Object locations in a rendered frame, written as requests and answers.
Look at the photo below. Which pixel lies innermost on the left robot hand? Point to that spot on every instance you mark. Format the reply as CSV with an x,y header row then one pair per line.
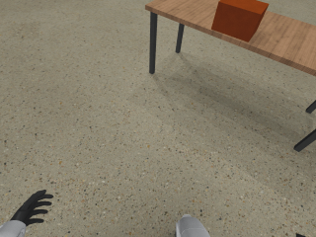
x,y
27,210

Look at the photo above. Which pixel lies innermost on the carton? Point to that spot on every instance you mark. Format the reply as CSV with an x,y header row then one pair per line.
x,y
239,18

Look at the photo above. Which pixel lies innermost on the left robot forearm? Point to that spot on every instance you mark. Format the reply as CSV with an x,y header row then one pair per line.
x,y
13,228

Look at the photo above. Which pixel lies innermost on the table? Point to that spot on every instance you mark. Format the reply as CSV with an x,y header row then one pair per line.
x,y
278,37

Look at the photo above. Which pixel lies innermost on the right robot thigh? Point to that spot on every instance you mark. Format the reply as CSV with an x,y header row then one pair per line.
x,y
190,227

